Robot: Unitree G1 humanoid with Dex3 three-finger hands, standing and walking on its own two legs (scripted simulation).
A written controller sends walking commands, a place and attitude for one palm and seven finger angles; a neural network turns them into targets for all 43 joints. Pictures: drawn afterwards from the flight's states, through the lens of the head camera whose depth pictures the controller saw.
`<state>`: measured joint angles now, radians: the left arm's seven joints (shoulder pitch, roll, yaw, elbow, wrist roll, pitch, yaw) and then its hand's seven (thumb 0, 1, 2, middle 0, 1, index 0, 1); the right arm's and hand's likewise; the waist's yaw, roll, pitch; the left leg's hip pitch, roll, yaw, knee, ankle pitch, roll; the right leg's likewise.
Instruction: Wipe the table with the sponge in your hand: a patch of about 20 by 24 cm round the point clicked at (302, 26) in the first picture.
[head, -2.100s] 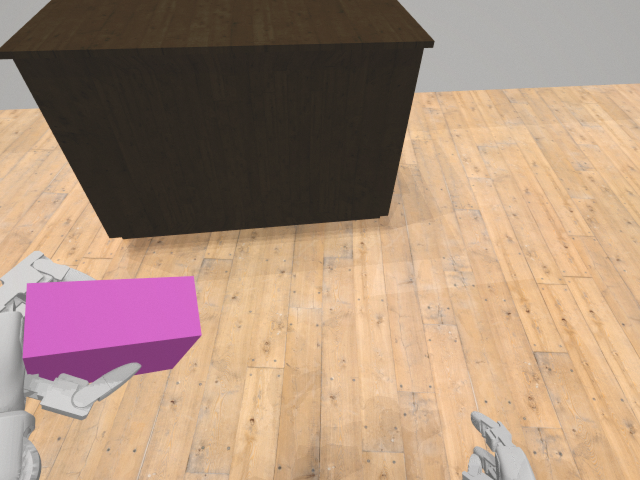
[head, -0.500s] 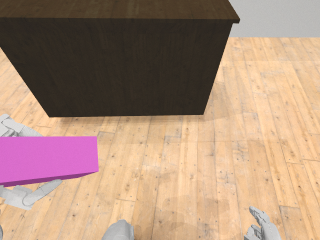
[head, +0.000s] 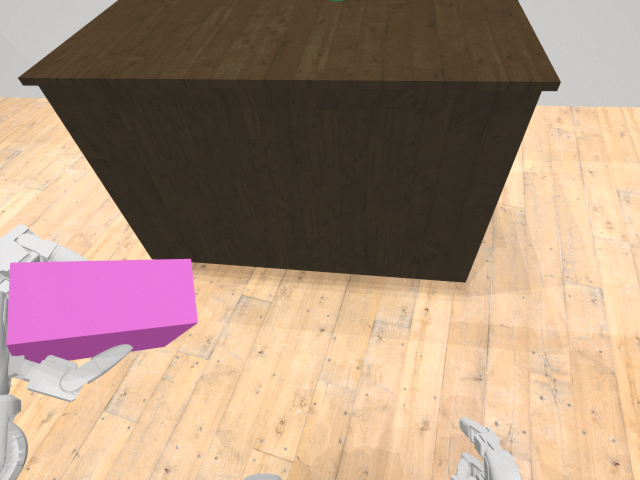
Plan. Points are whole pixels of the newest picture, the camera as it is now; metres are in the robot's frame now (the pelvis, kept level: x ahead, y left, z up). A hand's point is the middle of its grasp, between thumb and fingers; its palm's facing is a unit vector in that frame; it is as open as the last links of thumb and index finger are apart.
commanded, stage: walk to a spot facing it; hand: left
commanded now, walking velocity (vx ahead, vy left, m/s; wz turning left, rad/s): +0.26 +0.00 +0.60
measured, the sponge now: (130, 311) +0.24 +0.20 +0.16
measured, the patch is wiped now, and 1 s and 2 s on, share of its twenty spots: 0.00 0.00 0.00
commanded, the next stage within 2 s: none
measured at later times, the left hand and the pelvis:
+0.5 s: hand (72, 256) +0.28 +0.26 +0.19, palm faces +0.53 -0.71 -0.46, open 10.3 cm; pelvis +0.09 -0.02 +0.00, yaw +13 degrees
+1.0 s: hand (51, 373) +0.16 +0.22 +0.19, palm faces +0.75 -0.52 -0.41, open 10.3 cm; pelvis +0.10 -0.08 +0.01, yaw +31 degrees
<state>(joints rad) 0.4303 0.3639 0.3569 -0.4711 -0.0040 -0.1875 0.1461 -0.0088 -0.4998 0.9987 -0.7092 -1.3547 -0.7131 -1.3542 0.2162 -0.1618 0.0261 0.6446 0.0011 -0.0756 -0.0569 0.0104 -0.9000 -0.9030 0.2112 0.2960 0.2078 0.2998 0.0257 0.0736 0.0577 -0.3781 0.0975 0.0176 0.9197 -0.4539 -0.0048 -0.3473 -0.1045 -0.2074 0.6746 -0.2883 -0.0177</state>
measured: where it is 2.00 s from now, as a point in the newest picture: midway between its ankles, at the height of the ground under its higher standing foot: outside the picture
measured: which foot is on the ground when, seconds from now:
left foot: up 0.00-0.34, down 0.36-0.66, up 0.68-1.00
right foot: down 0.00-0.34, up 0.36-0.64, down 0.66-1.00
